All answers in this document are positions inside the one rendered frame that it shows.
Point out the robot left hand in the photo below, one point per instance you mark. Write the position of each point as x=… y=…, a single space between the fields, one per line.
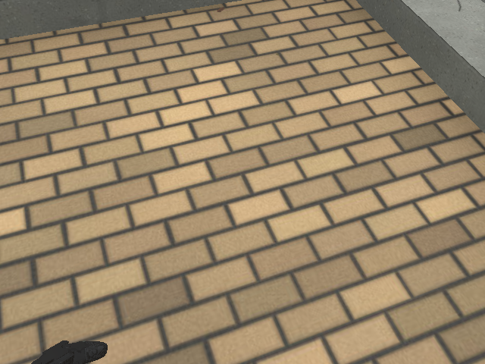
x=75 y=353

